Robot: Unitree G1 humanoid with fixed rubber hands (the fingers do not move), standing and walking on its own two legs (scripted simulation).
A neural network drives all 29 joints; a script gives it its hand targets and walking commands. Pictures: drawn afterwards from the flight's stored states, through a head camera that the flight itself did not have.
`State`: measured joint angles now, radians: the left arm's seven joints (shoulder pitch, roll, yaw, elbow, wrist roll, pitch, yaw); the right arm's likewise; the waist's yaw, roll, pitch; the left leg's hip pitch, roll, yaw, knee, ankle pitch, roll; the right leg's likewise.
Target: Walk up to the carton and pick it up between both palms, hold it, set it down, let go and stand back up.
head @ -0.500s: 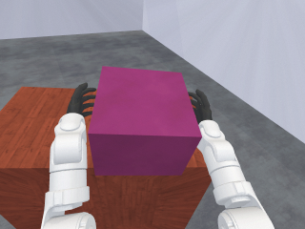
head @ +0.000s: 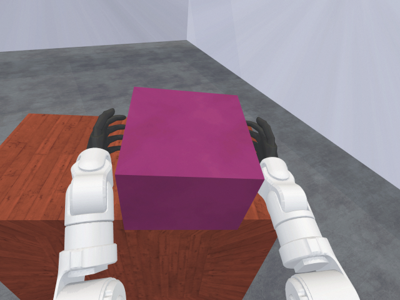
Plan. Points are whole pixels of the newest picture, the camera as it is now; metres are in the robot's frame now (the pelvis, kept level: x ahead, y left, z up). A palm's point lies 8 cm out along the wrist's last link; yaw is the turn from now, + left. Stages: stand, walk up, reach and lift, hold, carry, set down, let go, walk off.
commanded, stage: hold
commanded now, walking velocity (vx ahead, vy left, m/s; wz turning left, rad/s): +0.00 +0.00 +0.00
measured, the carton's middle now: (185, 157) +0.38 +0.01 +0.14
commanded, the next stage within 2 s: set down in 0.30 s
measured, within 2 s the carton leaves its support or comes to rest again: neither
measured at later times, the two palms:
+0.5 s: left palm (99, 142) +0.36 +0.17 +0.19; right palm (267, 151) +0.35 -0.15 +0.18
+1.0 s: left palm (108, 150) +0.39 +0.16 +0.15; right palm (259, 161) +0.38 -0.16 +0.13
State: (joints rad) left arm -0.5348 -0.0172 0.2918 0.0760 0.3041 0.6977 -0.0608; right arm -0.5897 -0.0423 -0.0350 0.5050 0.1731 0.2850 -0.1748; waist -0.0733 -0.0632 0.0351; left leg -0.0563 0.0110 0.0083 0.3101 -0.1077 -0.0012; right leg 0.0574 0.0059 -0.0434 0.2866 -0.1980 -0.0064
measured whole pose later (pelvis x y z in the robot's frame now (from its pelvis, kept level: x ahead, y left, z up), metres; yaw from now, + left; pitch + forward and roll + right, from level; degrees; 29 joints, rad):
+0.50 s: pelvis +0.00 +0.00 +0.00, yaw +0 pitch -8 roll +0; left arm -0.56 -0.01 0.29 0.12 0.29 0.62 -0.06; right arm -0.60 -0.02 -0.08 0.48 0.14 0.26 -0.17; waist -0.07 -0.06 0.02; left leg -0.07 0.01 0.01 0.32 -0.11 0.00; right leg 0.05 0.00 -0.04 0.29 -0.20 0.00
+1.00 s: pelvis +0.02 +0.00 +0.00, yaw +1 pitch -7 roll +0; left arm -0.56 -0.01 0.27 0.31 0.29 0.35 -0.06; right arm -0.53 0.03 -0.18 0.63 -0.01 -0.06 -0.14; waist -0.04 -0.08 0.07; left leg -0.06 0.00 -0.01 0.31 -0.13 -0.01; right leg 0.07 0.00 -0.06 0.28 -0.22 -0.01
